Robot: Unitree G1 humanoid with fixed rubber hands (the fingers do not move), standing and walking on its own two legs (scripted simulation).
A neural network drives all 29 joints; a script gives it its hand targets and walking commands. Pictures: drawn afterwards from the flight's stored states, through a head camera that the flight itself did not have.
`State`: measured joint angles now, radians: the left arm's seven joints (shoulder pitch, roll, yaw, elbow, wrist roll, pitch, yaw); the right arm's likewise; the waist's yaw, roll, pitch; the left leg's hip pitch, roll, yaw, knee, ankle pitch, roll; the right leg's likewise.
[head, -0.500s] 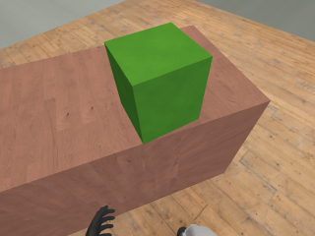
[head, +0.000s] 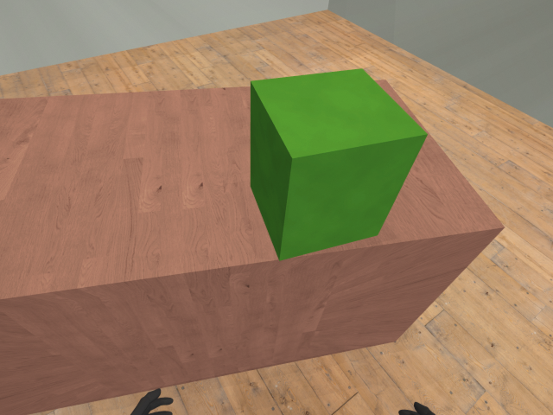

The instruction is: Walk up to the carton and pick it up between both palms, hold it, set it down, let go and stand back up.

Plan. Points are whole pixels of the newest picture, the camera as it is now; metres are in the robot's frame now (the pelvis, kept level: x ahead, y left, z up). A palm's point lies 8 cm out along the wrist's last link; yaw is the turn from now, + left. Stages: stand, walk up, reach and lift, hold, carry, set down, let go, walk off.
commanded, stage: walk up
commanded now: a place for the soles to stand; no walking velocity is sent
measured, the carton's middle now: (320, 165) +0.51 -0.05 +0.06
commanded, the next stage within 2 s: none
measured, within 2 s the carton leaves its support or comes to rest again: neither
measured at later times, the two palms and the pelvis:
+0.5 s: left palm out of the picture +0.10 +0.21 -0.11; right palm out of the picture +0.11 -0.24 -0.11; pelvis +0.01 -0.02 +0.00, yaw +3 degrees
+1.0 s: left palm out of the picture +0.10 +0.21 -0.11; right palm out of the picture +0.12 -0.24 -0.11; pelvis +0.01 -0.03 +0.00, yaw +5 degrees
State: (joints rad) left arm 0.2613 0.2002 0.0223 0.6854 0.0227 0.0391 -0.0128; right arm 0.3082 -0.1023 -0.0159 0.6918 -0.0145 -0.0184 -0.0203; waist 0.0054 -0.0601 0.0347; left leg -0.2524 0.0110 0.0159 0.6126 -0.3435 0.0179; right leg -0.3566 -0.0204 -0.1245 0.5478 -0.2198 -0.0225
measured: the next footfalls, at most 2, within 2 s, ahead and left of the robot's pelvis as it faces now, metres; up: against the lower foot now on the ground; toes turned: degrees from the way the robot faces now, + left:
right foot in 1.34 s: +0.14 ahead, -0.31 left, +0.00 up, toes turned +22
left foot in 1.86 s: +0.06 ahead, -0.12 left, +0.00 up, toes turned +25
